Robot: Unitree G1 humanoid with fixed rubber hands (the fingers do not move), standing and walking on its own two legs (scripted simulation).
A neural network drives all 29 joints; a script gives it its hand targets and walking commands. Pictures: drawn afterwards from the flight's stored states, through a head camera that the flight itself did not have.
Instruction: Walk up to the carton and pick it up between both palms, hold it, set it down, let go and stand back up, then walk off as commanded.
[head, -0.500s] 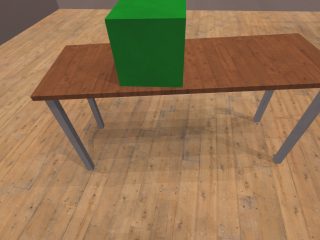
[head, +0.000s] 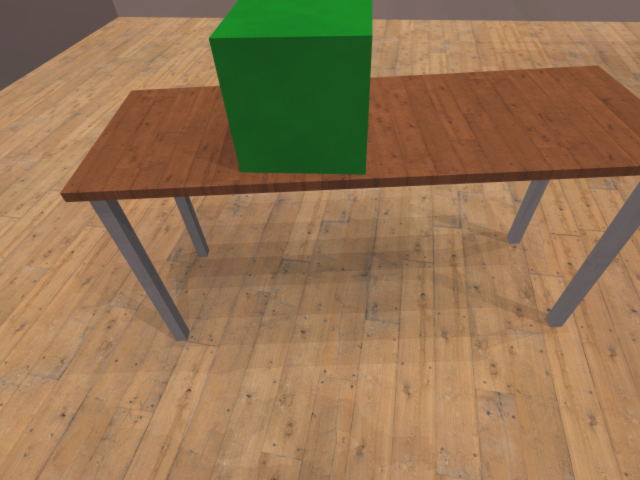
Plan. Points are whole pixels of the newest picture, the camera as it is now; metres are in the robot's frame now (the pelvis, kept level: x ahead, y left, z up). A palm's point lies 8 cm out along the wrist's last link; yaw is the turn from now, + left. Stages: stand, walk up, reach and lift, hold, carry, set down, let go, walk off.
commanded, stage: stand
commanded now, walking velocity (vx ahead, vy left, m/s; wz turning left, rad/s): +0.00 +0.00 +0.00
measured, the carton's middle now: (305, 79) +0.93 +0.06 +0.09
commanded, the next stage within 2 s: none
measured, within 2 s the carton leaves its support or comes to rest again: neither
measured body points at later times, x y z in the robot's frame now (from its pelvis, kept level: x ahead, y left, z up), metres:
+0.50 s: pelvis +0.00 +0.00 +0.00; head +0.01 -0.01 +0.45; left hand +0.10 +0.32 -0.11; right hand +0.09 -0.32 -0.12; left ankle -0.03 +0.13 -0.75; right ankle +0.03 -0.11 -0.75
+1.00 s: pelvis +0.00 +0.00 +0.00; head +0.01 +0.00 +0.45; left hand +0.11 +0.32 -0.11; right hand +0.10 -0.32 -0.12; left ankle -0.03 +0.13 -0.75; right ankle +0.03 -0.11 -0.75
